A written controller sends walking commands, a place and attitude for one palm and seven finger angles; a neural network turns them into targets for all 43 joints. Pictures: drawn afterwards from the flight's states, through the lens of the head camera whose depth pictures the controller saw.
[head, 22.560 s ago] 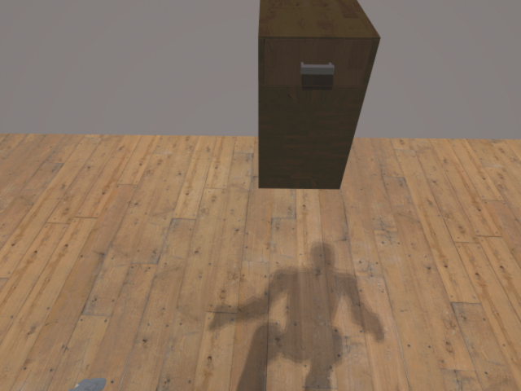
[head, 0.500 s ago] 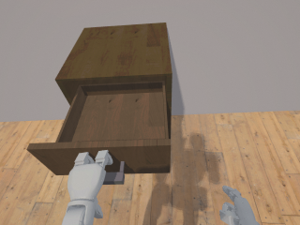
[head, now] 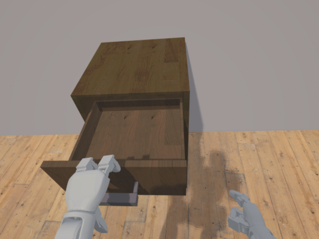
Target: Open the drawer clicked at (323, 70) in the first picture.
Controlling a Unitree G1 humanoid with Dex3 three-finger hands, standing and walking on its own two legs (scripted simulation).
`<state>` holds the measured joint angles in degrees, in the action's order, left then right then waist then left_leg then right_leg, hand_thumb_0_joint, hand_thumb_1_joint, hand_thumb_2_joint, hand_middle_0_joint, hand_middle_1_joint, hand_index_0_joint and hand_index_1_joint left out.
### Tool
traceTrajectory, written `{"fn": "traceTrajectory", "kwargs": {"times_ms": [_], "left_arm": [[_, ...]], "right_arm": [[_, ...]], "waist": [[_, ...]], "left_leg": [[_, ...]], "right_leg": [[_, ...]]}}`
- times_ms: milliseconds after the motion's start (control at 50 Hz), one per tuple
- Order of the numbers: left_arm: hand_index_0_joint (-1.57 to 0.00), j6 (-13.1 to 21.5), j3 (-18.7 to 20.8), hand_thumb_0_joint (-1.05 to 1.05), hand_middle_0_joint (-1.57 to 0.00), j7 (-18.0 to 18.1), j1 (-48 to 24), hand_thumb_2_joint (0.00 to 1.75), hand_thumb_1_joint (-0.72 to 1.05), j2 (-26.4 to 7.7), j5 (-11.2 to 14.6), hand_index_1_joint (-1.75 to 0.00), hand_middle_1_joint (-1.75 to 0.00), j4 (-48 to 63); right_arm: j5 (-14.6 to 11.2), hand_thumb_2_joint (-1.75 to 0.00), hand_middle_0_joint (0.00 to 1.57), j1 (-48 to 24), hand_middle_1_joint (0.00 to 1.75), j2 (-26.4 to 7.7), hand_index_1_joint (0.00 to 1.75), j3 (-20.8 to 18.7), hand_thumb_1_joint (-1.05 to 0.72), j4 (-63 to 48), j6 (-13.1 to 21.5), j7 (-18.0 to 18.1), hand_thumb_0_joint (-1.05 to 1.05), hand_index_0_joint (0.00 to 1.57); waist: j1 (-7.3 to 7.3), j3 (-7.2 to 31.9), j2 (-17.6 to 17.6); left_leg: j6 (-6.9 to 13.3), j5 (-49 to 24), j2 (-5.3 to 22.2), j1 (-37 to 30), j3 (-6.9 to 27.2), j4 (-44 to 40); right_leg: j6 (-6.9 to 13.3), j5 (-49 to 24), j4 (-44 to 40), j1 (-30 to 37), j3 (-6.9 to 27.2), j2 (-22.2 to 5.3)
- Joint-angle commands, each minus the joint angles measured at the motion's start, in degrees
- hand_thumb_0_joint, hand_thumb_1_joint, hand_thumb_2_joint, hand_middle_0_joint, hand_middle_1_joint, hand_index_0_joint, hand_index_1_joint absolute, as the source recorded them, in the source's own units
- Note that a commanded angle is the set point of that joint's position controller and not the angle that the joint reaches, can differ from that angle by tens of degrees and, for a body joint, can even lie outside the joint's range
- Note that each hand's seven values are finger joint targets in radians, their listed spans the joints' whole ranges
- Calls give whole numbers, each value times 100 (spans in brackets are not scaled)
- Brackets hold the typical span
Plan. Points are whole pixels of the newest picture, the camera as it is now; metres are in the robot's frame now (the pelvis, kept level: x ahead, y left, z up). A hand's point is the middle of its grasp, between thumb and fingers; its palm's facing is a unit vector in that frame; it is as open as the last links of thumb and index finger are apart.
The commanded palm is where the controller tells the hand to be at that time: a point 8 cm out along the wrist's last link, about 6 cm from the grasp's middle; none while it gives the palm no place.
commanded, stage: lift the hand off the handle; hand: left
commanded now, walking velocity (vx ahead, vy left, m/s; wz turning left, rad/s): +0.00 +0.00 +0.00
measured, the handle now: (116, 192) +0.25 +0.18 -0.05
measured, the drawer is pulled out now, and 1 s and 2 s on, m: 0.30 0.30 0.30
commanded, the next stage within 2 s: draw the hand back to the body in 0.36 s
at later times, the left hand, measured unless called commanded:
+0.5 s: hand (94, 184) +0.21 +0.18 +0.08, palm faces +0.06 -0.19 -0.98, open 13.9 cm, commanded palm +0.18 +0.19 +0.15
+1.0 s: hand (67, 185) +0.19 +0.23 +0.10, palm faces +0.09 -0.15 -0.99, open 13.9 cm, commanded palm +0.16 +0.23 +0.17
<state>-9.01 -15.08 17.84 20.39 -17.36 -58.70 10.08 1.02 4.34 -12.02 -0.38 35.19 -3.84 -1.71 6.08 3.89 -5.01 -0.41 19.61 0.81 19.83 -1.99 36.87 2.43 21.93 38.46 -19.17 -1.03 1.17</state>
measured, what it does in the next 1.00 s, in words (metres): stands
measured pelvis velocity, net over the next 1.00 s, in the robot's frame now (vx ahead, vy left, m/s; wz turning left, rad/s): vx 0.00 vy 0.01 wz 0.00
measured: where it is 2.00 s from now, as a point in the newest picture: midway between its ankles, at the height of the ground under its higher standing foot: outside the picture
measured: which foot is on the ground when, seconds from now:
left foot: down 0.00-1.00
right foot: down 0.00-1.00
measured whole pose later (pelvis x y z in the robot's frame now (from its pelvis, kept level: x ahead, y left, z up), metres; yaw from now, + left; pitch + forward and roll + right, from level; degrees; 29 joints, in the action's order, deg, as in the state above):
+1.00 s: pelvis +0.00 +0.01 +0.01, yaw +0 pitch +0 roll +0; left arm -7.1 -4.7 8.3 26.4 -23.8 -53.3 24.4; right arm -0.4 4.3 -14.0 0.9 33.9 -5.0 -2.2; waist 6.9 2.1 -6.1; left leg 0.3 16.2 0.7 13.0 -2.2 29.2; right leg 1.5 17.4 28.9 -11.6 -0.7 1.2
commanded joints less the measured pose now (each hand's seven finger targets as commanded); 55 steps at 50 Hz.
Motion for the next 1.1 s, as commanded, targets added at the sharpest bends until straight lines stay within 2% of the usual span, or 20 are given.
{"fn": "traceTrajectory", "kwargs": {"times_ms": [0,160,180,220,280,320,380,480,520,580,720,780,820,880,920,940,980,1040,1060,1080], "left_arm": [[-30,40,585,0,-30,173,-1043,30,-50,-593,-88,-120,-120,1724],[-30,-297,602,0,-30,-388,-860,30,-50,-726,99,-120,-120,1857],[-30,-300,633,0,-30,-438,-865,30,-50,-782,73,-120,-120,1980],[-30,-294,1000,0,-30,-504,-796,30,-50,-1094,147,-120,-120,2184],[-30,-247,719,0,-30,-643,-601,30,-50,-761,207,-120,-120,1870],[-30,-215,908,0,-30,-697,-549,30,-50,-893,294,-120,-120,1963],[-30,-124,642,0,-30,-704,-881,30,-50,-725,152,-120,-120,2053],[-30,61,1018,0,-30,-569,-901,30,-50,-1021,87,-120,-120,2061],[-30,81,1327,0,-30,-505,-778,30,-50,-1208,164,-120,-120,2207],[-30,43,1206,0,-30,-507,-594,30,-50,-1045,204,-120,-120,2086],[-30,-21,1457,0,-30,-716,-391,30,-50,-1286,431,-120,-120,2414],[-30,101,1341,0,-30,-781,-239,30,-50,-1192,428,-120,-120,2434],[-30,151,1648,0,-30,-743,-167,30,-50,-1434,488,-120,-120,2616],[-30,250,1657,0,-30,-731,61,30,-50,-1366,449,-120,-120,2492],[-30,255,1897,0,-30,-680,-86,30,-50,-1582,518,-120,-120,2715],[-30,252,1750,0,-30,-703,-18,30,-50,-1425,475,-120,-120,2771],[-30,269,1839,0,-30,-721,104,30,-50,-1476,538,-120,-120,2516],[-30,254,2009,0,-30,-759,74,30,-50,-1659,562,-120,-120,2770],[-30,824,1502,0,-30,-994,-75,32,-47,527,5029,-118,-118,2955],[-29,1113,1972,0,-29,-999,595,33,-43,-195,5249,-115,-115,2598]], "right_arm": [[-24,-90,20,-1003,30,-426,30,-105,-90,-972,260,0,0,20],[-174,-90,20,-1269,30,-430,30,9,-90,-1008,127,-82,0,20],[-154,-90,20,-1203,30,-447,30,6,-90,-1047,134,-78,0,20],[-192,-90,20,-1396,30,-450,30,37,-90,-1096,128,-67,0,20],[-167,-90,20,-1207,30,-449,30,38,-90,-1034,128,-94,0,20],[-213,-90,20,-1354,30,-475,30,36,-90,-1086,125,-108,0,20],[-135,-90,20,-1180,30,-490,30,10,-90,-1053,128,-113,0,20],[-100,-90,20,-1122,30,-490,30,-21,-90,-1034,192,-63,0,20],[-143,-90,20,-1287,30,-490,30,-10,-90,-1054,200,-58,0,20],[-136,-90,20,-1161,30,-511,30,-32,-90,-1006,190,-61,0,20],[-195,-90,20,-1342,30,-562,30,8,-90,-1130,157,-37,0,20],[-146,-90,20,-1095,30,-573,30,-17,-90,-1115,163,-32,0,20],[-183,-90,20,-1253,30,-608,30,7,-90,-1184,180,-19,0,20],[-137,-90,20,-1036,30,-596,30,-22,-90,-1137,177,-12,0,20],[-182,-90,20,-1203,30,-627,30,-9,-90,-1171,188,0,0,20],[-149,-90,20,-1047,30,-593,30,-2,-90,-1193,179,-13,0,20],[-153,-90,20,-1022,30,-612,30,-31,-90,-1135,165,11,0,20],[-161,-90,20,-1031,30,-624,30,2,-90,-1211,177,40,0,20],[-275,-90,20,-655,30,-196,30,39,-90,-1617,603,186,0,20],[-227,-90,20,-506,30,-388,30,47,-90,-1487,878,305,0,20]], "waist": [[-68,882,591],[-13,535,646],[30,679,583],[64,677,484],[28,405,629],[22,378,633],[8,469,486],[73,615,542],[95,696,439],[82,627,403],[32,480,411],[46,521,415],[52,537,307],[77,449,456],[38,492,210],[87,621,152],[58,417,417],[98,653,223],[-587,55,1050],[-412,154,1158]], "left_leg": [[231,-1710,-204,-895,86,-382],[218,-1697,-179,-926,29,-775],[248,-1777,-182,-992,-9,-762],[222,-1855,-171,-1052,35,-812],[229,-1760,-174,-1006,-14,-900],[217,-1746,-152,-1038,17,-938],[231,-1742,-162,-1119,-24,-945],[223,-1729,-167,-1148,3,-912],[203,-1777,-169,-1168,52,-932],[199,-1895,-167,-1131,16,-936],[202,-1805,-122,-1130,75,-1030],[228,-1839,-117,-1170,48,-1019],[194,-1783,-88,-1157,99,-1019],[203,-1843,-87,-1146,59,-983],[168,-1761,-49,-1163,109,-994],[197,-1800,-56,-1172,92,-986],[193,-1789,-60,-1141,102,-1012],[206,-1820,-43,-1205,104,-999],[407,-1471,144,-1826,142,-1023],[377,-1421,227,-1812,179,-1079]], "right_leg": [[-5,-1967,-828,127,272,15],[-47,-1944,-1142,528,296,-10],[-66,-2010,-1139,618,273,-22],[-17,-2215,-1213,782,429,0],[-77,-1974,-1317,677,313,-13],[-44,-1995,-1391,735,401,2],[-51,-1781,-1399,621,302,-12],[-8,-1737,-1419,661,381,-3],[29,-1963,-1416,810,469,0],[0,-2080,-1390,769,373,-10],[-3,-1972,-1448,757,339,-18],[-37,-1874,-1448,704,192,-29],[1,-1889,-1441,739,295,-29],[-24,-1866,-1451,633,213,-27],[8,-1818,-1436,637,291,-39],[-5,-1748,-1424,664,167,-62],[-24,-1718,-1470,596,160,-29],[-21,-1781,-1454,725,159,-78],[-99,-1772,-1440,777,-100,-33],[-119,-1547,-1412,804,-114,-47]]}}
